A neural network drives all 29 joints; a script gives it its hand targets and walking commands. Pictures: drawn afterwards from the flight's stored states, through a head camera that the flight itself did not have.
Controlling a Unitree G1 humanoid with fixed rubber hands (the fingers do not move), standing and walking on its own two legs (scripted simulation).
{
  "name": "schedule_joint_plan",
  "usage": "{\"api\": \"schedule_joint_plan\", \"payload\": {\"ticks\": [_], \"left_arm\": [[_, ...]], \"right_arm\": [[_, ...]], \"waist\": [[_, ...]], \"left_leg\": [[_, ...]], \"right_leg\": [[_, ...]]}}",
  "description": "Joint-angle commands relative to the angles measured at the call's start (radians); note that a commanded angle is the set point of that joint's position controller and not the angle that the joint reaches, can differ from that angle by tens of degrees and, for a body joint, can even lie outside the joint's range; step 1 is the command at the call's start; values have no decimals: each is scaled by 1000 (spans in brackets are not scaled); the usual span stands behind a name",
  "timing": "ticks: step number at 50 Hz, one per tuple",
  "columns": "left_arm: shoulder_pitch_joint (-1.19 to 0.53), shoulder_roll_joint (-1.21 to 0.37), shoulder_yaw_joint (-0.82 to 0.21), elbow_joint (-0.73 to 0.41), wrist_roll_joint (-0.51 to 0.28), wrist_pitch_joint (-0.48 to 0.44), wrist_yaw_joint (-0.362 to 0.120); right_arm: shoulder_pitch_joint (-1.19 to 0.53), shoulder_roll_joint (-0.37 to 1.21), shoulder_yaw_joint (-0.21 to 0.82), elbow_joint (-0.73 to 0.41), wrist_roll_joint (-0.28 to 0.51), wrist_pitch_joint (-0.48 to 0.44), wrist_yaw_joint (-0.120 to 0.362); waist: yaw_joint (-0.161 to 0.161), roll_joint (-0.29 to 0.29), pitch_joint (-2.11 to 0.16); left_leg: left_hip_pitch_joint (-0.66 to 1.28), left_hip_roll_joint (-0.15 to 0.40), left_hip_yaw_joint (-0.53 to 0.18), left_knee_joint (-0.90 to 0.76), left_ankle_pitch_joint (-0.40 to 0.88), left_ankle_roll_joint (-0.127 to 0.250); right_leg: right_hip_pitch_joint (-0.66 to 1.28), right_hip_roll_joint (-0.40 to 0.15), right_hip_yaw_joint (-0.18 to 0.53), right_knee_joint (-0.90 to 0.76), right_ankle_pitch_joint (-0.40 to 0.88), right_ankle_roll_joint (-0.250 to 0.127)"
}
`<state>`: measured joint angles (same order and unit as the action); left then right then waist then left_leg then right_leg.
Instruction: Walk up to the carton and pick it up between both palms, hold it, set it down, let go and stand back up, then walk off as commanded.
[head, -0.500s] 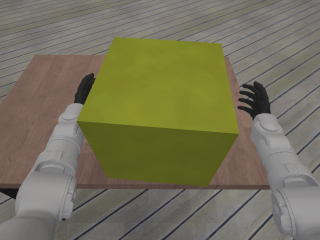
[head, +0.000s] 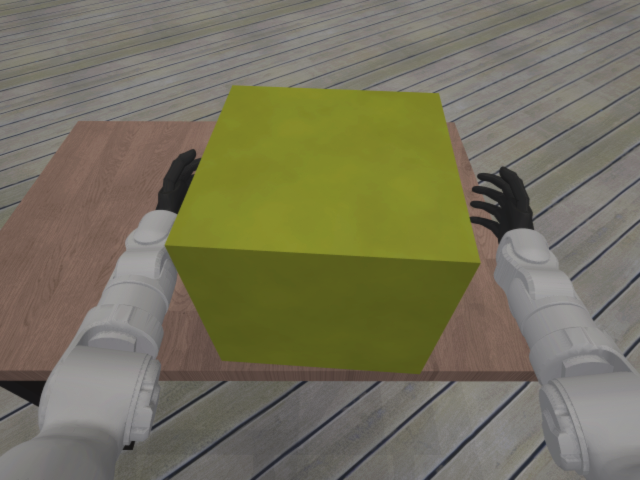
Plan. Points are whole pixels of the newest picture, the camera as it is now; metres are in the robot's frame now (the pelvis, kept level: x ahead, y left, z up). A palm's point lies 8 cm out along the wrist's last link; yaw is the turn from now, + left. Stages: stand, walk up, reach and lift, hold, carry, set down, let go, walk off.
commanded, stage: reach and lift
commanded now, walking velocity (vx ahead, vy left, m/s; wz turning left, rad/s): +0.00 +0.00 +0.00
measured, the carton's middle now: (327, 231) +0.44 +0.02 +0.05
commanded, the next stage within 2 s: none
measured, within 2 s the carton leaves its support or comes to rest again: leaves its support in 1.32 s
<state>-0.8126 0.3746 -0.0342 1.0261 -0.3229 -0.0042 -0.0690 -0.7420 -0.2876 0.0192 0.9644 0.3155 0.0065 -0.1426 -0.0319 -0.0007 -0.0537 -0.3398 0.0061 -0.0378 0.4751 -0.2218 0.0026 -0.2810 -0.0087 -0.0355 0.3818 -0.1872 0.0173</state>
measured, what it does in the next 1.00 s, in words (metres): stands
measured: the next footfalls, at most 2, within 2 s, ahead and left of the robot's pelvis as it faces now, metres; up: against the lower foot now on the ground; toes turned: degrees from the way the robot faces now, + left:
none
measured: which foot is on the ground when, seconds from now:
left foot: down 0.00-1.00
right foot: down 0.00-1.00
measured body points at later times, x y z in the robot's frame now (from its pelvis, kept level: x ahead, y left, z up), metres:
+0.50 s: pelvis +0.00 +0.00 +0.00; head +0.02 +0.01 +0.45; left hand +0.44 +0.21 +0.11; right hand +0.41 -0.20 +0.10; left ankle +0.01 +0.11 -0.74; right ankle +0.00 -0.14 -0.74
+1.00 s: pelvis +0.00 +0.00 +0.00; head +0.02 +0.01 +0.45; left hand +0.44 +0.20 +0.11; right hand +0.42 -0.19 +0.10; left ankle +0.01 +0.11 -0.74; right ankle +0.00 -0.14 -0.74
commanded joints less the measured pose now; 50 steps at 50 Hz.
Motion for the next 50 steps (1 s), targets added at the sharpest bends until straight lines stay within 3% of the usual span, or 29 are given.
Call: {"api": "schedule_joint_plan", "payload": {"ticks": [1, 3, 6, 7, 8, 9, 10, 12, 13, 16, 21, 22, 23, 25, 26, 29, 30, 32, 33, 35, 36, 38, 40, 41, 42, 44, 48, 49, 50], "left_arm": [[-462, 98, 34, -111, 52, -75, 1], [-495, 64, 38, -124, 68, -70, 2], [-469, 66, 45, -106, 79, -62, 3], [-492, 69, 47, -110, 70, -64, 3], [-507, 75, 46, -135, 68, -66, 8], [-497, 70, 62, -139, 85, -54, 13], [-464, 54, 68, -157, 109, -45, 17], [-450, 39, 66, -163, 87, -31, 16], [-481, 62, 82, -123, 88, -26, 13], [-476, 43, 57, -175, 77, -33, 17], [-462, 53, 80, -125, 89, -20, 13], [-458, 34, 78, -145, 100, -12, 19], [-464, 29, 75, -122, 104, -10, 14], [-500, 24, 56, -195, 69, -26, 13], [-470, 32, 92, -164, 94, -21, 14], [-466, 21, 71, -182, 72, -30, 14], [-459, 38, 79, -138, 86, -25, 12], [-470, 17, 76, -131, 94, -25, 12], [-479, 6, 82, -181, 99, -28, 17], [-454, 2, 78, -174, 100, -25, 18], [-470, 4, 65, -190, 85, -24, 13], [-488, 19, 77, -183, 89, -21, 18], [-460, -7, 81, -202, 97, -11, 25], [-483, 15, 95, -171, 96, -11, 18], [-473, 10, 97, -189, 95, -20, 22], [-453, -18, 73, -202, 89, -24, 24], [-502, -5, 99, -219, 116, -15, 24], [-476, -2, 108, -239, 106, -11, 26], [-464, -25, 88, -252, 98, -11, 23]], "right_arm": [[-384, 19, 5, -196, -5, -37, -14], [-411, 30, -13, -200, -10, -38, -21], [-404, 44, -27, -201, -40, -39, -34], [-404, 19, -51, -182, -43, -41, -44], [-419, 15, -51, -202, -44, -40, -44], [-432, 37, -49, -218, -52, -43, -48], [-385, 32, -69, -181, -61, -49, -51], [-378, 36, -30, -208, -40, -51, -55], [-425, 23, -58, -187, -45, -34, -54], [-413, 61, -52, -232, -46, -37, -62], [-399, 67, -35, -192, -33, -18, -63], [-366, 71, -60, -172, -42, -21, -69], [-384, 61, -55, -159, -45, -20, -67], [-438, 82, -34, -228, -28, -29, -66], [-393, 73, -45, -187, -49, -27, -71], [-410, 89, -34, -250, -40, -27, -67], [-405, 94, -30, -210, -35, -13, -67], [-396, 92, -30, -189, -37, -10, -68], [-406, 81, -75, -190, -58, -22, -72], [-392, 88, -59, -211, -64, -30, -78], [-404, 98, -50, -219, -46, -26, -80], [-443, 87, -53, -230, -45, -12, -72], [-387, 76, -77, -212, -62, -24, -79], [-398, 96, -78, -215, -67, -25, -87], [-388, 101, -58, -225, -66, -24, -79], [-387, 125, -46, -242, -49, -26, -83], [-411, 97, -82, -198, -69, -18, -91], [-400, 104, -51, -260, -62, -22, -88], [-394, 130, -55, -270, -60, -22, -87]], "waist": [[-47, 30, -522], [-55, 47, -568], [-56, 23, -511], [-82, 14, -545], [-74, 51, -567], [-60, 41, -568], [-74, 68, -543], [-56, 51, -549], [-68, 21, -517], [-64, 26, -559], [-51, 14, -508], [-73, 39, -506], [-69, 49, -492], [-58, 40, -544], [-59, 32, -512], [-52, -6, -555], [-47, 29, -484], [-52, 8, -467], [-75, 41, -514], [-68, 23, -550], [-67, 47, -538], [-54, 29, -503], [-73, 54, -539], [-74, 24, -511], [-55, 50, -529], [-61, 11, -543], [-68, 71, -531], [-46, 42, -547], [-57, 35, -556]], "left_leg": [[274, -13, 25, 10, 406, -44], [261, -14, 20, 3, 353, -47], [250, -13, 22, 5, 367, -45], [263, -11, 25, 2, 347, -43], [264, -7, 21, 0, 355, -52], [257, -5, 26, 5, 372, -53], [304, -1, 15, 2, 414, -64], [319, -6, 24, 14, 451, -64], [281, -2, 22, 6, 388, -53], [276, -12, 31, 0, 345, -52], [273, -9, 30, -6, 377, -47], [291, -5, 26, -13, 359, -53], [306, -4, 26, -9, 392, -52], [301, -1, 26, 4, 422, -58], [301, -3, 28, 5, 420, -51], [269, -11, 31, -6, 388, -41], [254, -8, 35, -10, 359, -43], [265, -4, 32, -14, 347, -39], [318, 1, 23, -14, 363, -54], [295, -4, 25, 4, 402, -51], [294, 1, 32, 11, 446, -60], [286, 4, 24, 1, 395, -52], [326, 0, 18, -3, 405, -67], [288, -3, 24, -2, 388, -55], [301, -5, 29, 3, 409, -55], [310, 1, 30, 9, 437, -49], [303, -2, 33, 2, 396, -62], [310, -6, 29, 6, 417, -53], [316, -5, 27, 9, 429, -52]], "right_leg": [[27, 33, -4, -37, 282, -18], [-3, 38, -6, -50, 227, -23], [24, 32, -11, -50, 264, -16], [4, 36, -6, -47, 260, -12], [1, 34, -7, -48, 243, -19], [21, 36, -7, -48, 263, -19], [10, 50, -16, -55, 278, -27], [-1, 50, -18, -62, 286, -27], [-6, 47, -14, -56, 238, -21], [3, 38, -10, -65, 221, -17], [24, 37, -9, -65, 240, -14], [6, 43, -14, -65, 227, -19], [-9, 44, -20, -66, 243, -22], [4, 42, -20, -64, 252, -20], [3, 44, -15, -62, 265, -22], [23, 42, -8, -58, 258, -10], [26, 32, -3, -65, 230, -15], [23, 38, -8, -66, 219, -15], [-25, 42, -18, -71, 218, -19], [2, 44, -18, -58, 263, -22], [5, 44, -16, -53, 286, -25], [-4, 45, -15, -64, 225, -25], [-33, 51, -29, -74, 217, -25], [0, 45, -15, -75, 237, -22], [-7, 44, -10, -67, 243, -21], [14, 46, -16, -59, 287, -21], [-15, 40, -12, -72, 239, -20], [20, 45, -7, -66, 263, -18], [20, 46, -16, -67, 274, -17]]}}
